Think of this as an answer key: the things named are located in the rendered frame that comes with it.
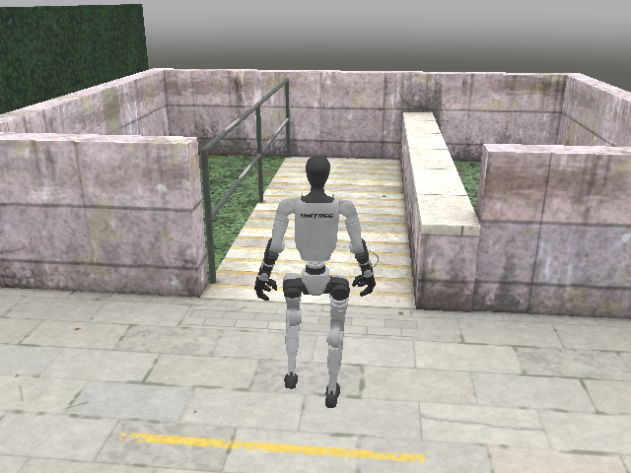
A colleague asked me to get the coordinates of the robot right forearm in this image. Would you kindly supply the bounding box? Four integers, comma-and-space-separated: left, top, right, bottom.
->
355, 239, 374, 278

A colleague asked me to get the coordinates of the robot left forearm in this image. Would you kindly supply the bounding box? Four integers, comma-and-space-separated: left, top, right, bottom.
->
257, 238, 279, 281

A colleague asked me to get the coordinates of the right robot hand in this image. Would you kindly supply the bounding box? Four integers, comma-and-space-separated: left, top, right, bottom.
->
352, 274, 376, 297

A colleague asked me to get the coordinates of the robot right upper arm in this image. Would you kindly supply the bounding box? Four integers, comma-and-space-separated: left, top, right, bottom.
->
337, 199, 365, 254

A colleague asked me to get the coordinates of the robot left upper arm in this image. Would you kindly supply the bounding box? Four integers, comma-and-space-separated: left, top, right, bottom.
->
269, 198, 297, 253

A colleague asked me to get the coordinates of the left robot hand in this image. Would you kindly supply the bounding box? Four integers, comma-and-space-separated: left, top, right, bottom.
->
254, 277, 277, 301

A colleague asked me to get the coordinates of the robot right shin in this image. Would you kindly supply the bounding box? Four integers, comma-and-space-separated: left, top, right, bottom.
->
327, 331, 344, 395

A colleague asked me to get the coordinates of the robot head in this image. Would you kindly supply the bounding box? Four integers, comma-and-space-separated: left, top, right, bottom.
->
301, 156, 334, 203

